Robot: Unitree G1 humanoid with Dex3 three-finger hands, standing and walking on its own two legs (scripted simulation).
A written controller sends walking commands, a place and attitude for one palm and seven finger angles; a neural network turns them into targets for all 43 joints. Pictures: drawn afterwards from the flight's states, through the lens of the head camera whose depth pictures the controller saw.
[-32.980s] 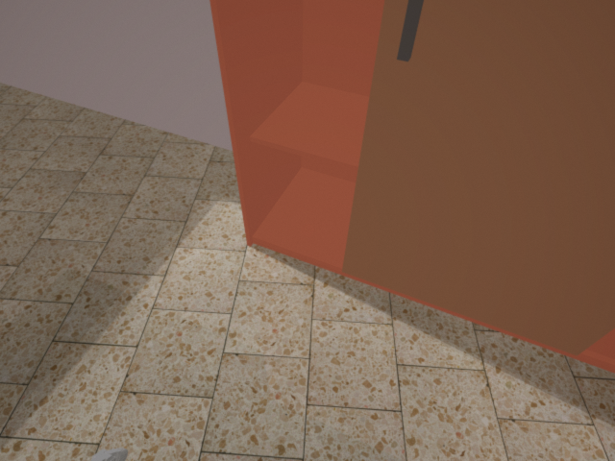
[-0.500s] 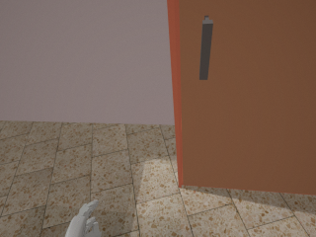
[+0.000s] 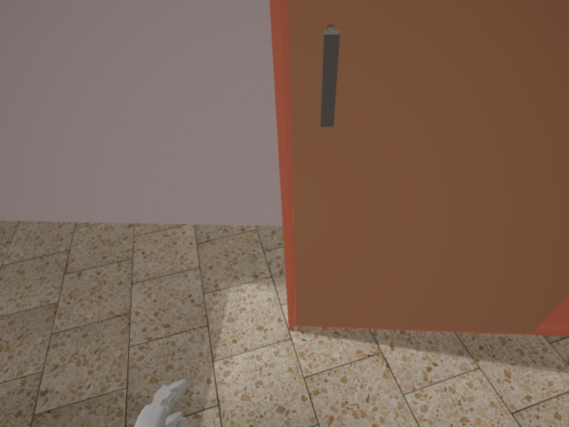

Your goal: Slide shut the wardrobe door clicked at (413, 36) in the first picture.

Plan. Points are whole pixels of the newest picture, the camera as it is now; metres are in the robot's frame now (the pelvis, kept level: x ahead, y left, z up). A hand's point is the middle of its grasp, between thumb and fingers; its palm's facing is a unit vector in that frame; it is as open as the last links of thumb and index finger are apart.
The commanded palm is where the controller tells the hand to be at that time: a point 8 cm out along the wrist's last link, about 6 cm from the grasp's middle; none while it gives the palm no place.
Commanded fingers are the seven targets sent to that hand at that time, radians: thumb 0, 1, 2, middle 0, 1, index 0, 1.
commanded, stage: stop stepping back and stand still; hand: right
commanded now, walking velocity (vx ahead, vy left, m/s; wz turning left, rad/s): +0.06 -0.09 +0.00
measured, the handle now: (328, 76) +0.63 -0.06 +0.23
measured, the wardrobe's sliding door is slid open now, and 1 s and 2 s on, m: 0.01 0.01 0.01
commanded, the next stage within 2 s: let the arm hang, fingers relaxed in 0.38 s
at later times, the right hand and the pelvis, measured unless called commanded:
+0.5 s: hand out of the picture +0.22 -0.30 +0.15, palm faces +0.46 +0.76 -0.46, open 7.4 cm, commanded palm none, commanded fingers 0.00 -0.90 -0.90 0.20 0.30 0.20 0.30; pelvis +0.03 -0.03 -0.01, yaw -3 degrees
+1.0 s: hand out of the picture +0.05 -0.21 -0.17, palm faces +0.07 +0.97 -0.23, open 7.1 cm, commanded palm none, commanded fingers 0.00 -0.90 -0.90 0.20 0.30 0.20 0.30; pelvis +0.03 -0.02 +0.01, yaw -5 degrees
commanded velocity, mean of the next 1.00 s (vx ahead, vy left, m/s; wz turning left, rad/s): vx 0.02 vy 0.01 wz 0.00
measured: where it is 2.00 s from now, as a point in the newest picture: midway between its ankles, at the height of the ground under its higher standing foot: outside the picture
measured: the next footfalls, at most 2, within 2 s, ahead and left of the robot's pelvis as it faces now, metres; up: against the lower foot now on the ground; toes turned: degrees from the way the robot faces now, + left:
right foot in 0.16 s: +0.07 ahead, -0.13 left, +0.00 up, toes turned -4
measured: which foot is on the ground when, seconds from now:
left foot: down 0.00-1.00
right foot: up 0.00-0.14, down 0.16-1.00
